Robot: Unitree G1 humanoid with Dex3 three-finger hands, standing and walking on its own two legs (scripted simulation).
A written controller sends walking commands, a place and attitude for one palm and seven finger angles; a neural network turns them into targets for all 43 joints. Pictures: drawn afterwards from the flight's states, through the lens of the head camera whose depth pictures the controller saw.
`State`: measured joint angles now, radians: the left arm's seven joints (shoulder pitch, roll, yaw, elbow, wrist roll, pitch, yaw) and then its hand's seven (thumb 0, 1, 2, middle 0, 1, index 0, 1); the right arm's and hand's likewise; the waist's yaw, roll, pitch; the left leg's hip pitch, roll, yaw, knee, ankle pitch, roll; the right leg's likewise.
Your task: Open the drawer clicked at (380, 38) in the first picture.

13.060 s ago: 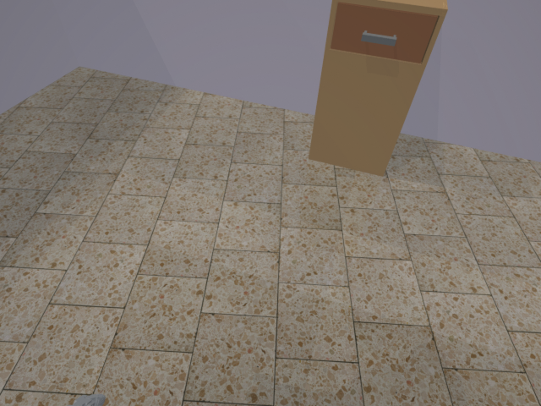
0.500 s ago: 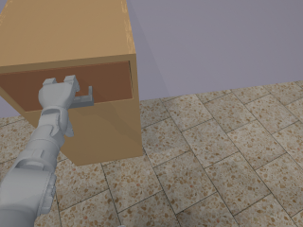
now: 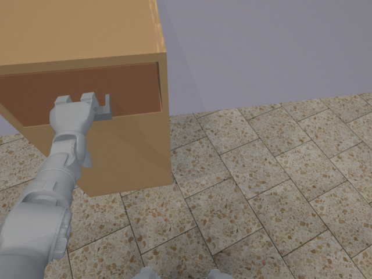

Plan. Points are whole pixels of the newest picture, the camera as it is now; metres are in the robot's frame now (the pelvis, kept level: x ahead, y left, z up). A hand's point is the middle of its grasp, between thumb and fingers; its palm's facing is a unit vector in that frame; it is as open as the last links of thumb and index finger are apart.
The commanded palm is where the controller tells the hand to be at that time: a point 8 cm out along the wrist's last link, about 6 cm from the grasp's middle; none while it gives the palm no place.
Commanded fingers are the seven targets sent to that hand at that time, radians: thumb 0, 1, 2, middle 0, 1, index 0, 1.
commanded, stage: lower the fingers behind the handle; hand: left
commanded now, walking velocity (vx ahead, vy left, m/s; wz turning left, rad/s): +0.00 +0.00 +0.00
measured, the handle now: (83, 108) +0.53 +0.23 +0.01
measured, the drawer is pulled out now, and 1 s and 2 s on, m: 0.00 0.00 0.05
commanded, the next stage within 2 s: close the thumb around the handle in 0.58 s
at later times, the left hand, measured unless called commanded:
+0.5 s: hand (81, 130) +0.47 +0.23 -0.01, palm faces -0.08 -0.03 -1.00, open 13.8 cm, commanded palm +0.46 +0.23 +0.04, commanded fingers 0.00 -0.50 0.30 -0.30 -1.20 -0.30 -1.20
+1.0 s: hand (81, 130) +0.47 +0.24 -0.01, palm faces -0.07 -0.03 -1.00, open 10.9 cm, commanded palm +0.46 +0.23 +0.04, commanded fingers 0.00 0.45 0.71 -0.37 -1.30 -0.37 -1.30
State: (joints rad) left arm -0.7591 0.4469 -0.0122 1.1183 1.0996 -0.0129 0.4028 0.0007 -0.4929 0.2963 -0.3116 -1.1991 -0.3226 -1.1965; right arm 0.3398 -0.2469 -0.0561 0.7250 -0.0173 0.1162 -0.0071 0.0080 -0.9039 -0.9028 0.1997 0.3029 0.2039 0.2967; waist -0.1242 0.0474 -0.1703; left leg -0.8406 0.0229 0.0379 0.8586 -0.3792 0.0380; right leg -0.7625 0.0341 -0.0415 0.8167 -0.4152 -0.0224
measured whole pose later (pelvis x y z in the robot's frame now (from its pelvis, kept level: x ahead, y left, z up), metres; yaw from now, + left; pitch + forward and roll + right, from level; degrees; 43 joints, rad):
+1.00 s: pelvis +0.00 +0.01 -0.01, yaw -1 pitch +22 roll -3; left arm -0.77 0.46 -0.02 1.11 1.09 0.01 0.41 0.00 -0.05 0.49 -0.32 -1.25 -0.35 -1.24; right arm 0.35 -0.24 -0.05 0.72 -0.02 0.12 -0.01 0.01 -0.90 -0.90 0.20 0.30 0.20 0.30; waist -0.13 0.05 -0.18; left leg -0.89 0.03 0.04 0.91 -0.40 0.05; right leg -0.81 0.04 -0.04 0.85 -0.43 -0.01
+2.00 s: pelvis +0.02 +0.00 +0.01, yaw +0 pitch +18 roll -1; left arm -0.47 0.36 -0.06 0.84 1.08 0.04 0.43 0.01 0.69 0.78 -0.30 -1.35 -0.38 -1.35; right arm 0.28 -0.23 -0.07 0.69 -0.01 0.14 0.01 0.01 -0.90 -0.90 0.20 0.30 0.20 0.30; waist -0.05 0.05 -0.18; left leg -0.74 0.02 0.05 0.83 -0.41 0.04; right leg -0.67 0.03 -0.03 0.79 -0.44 -0.02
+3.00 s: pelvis +0.00 -0.01 +0.01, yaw +0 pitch +12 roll +0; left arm 0.00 0.30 -0.13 0.40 1.07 0.11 0.46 0.03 0.68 0.81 -0.29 -1.35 -0.42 -1.35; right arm 0.18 -0.24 -0.05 0.65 -0.01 0.10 -0.02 0.01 -0.90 -0.90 0.20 0.30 0.20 0.30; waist 0.00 0.05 -0.15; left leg -0.62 0.01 0.05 0.81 -0.39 0.02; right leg -0.57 0.03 -0.02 0.81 -0.44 -0.04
